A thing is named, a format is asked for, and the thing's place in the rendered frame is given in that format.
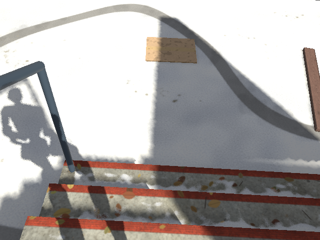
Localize stairs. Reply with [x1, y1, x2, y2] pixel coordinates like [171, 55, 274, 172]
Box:
[20, 160, 320, 240]

